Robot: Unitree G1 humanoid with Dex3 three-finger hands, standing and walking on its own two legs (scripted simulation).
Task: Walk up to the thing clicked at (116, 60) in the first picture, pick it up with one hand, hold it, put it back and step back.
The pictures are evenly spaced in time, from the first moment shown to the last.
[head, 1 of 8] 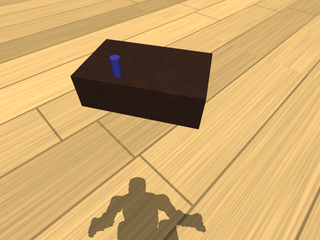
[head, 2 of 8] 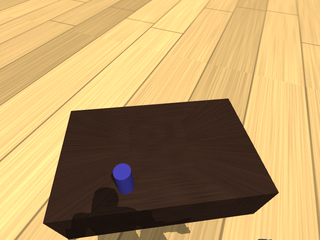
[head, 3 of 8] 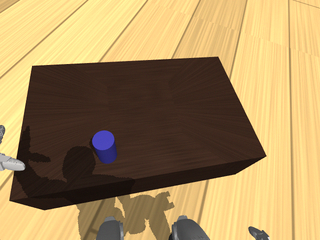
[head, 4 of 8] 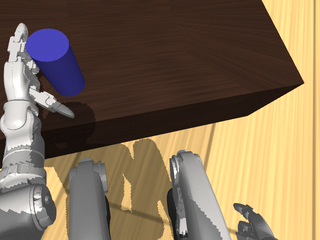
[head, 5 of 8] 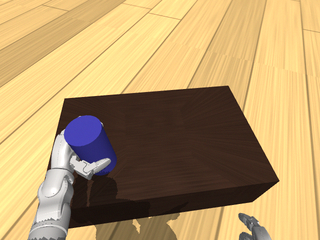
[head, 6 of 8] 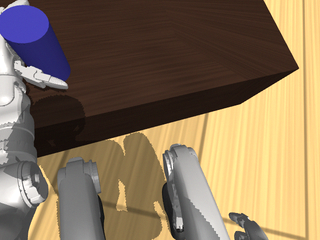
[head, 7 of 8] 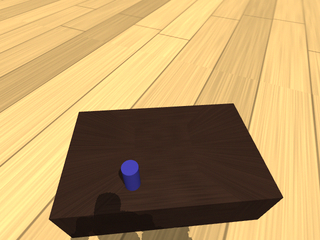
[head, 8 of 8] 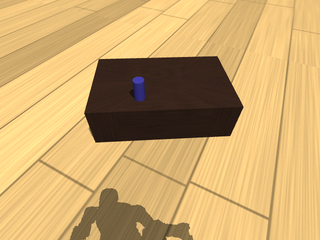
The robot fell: no
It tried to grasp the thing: yes
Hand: left
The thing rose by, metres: 0.40
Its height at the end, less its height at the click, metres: +0.00
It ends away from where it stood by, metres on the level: 0.02
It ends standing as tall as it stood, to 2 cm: yes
